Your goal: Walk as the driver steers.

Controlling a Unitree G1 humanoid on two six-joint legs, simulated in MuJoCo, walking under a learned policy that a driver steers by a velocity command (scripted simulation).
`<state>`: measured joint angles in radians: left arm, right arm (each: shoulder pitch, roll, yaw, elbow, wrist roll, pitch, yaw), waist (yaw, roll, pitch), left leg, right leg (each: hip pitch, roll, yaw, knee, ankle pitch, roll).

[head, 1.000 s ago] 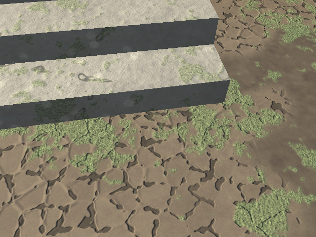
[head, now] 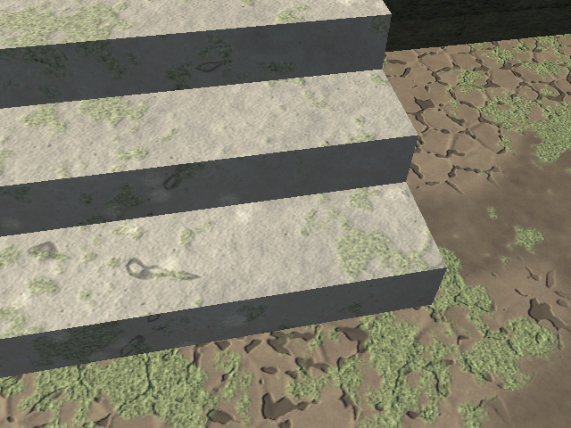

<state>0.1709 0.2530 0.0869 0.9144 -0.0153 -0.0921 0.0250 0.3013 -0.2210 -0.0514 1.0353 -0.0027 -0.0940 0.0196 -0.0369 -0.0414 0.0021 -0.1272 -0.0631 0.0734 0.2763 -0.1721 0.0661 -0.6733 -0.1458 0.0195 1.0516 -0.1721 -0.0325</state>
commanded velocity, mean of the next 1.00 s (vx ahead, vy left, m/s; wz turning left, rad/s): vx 0.50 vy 0.00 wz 0.26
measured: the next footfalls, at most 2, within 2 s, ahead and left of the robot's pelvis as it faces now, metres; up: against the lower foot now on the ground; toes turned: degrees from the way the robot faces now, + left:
right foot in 0.28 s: +0.35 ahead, -0.15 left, +0.00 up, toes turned -3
left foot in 0.84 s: +0.57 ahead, +0.09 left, +0.00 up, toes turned +16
